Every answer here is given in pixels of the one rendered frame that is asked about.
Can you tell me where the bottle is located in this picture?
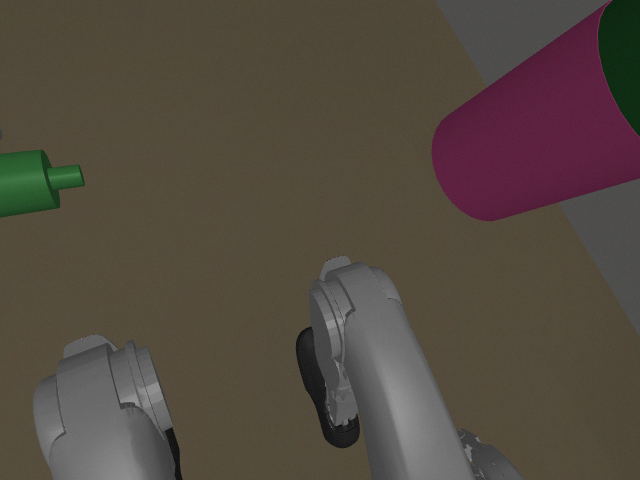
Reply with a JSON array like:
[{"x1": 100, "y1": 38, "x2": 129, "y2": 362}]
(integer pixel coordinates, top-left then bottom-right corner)
[{"x1": 0, "y1": 150, "x2": 85, "y2": 218}]

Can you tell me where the left robot foot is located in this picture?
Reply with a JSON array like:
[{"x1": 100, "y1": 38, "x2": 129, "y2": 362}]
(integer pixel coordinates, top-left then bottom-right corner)
[{"x1": 165, "y1": 427, "x2": 183, "y2": 480}]

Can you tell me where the right robot foot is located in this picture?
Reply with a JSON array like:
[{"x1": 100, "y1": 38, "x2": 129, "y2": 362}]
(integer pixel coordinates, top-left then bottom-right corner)
[{"x1": 296, "y1": 326, "x2": 360, "y2": 448}]

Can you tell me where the potted plant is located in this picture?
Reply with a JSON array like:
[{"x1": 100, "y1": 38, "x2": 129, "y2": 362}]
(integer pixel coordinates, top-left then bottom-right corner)
[{"x1": 431, "y1": 0, "x2": 640, "y2": 221}]

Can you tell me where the right robot hand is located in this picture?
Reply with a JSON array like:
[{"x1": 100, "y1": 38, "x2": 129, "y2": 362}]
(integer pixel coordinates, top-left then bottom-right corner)
[{"x1": 457, "y1": 428, "x2": 525, "y2": 480}]

